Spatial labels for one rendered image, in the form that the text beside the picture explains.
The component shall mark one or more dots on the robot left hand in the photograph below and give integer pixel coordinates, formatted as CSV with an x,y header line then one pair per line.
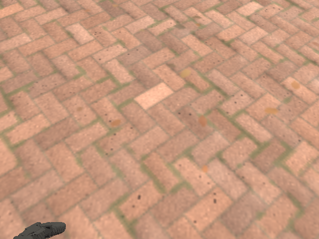
x,y
40,230

